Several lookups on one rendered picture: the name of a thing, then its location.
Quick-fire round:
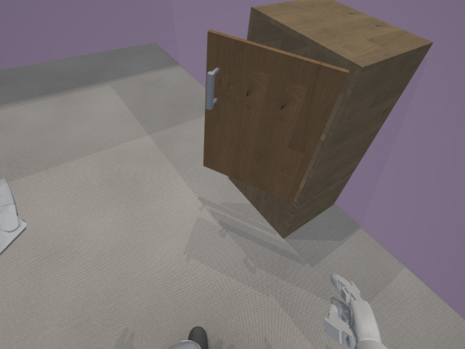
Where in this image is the cupboard door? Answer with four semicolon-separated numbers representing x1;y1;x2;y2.
203;29;349;203

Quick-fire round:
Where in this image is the robot right hand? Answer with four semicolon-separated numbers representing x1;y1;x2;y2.
325;273;381;349

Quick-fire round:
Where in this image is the robot left hand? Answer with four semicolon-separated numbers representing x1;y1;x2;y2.
0;177;27;256

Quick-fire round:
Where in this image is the handle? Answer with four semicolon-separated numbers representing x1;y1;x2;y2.
206;68;219;110

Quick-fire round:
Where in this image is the robot left foot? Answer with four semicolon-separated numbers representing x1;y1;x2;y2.
188;326;208;349

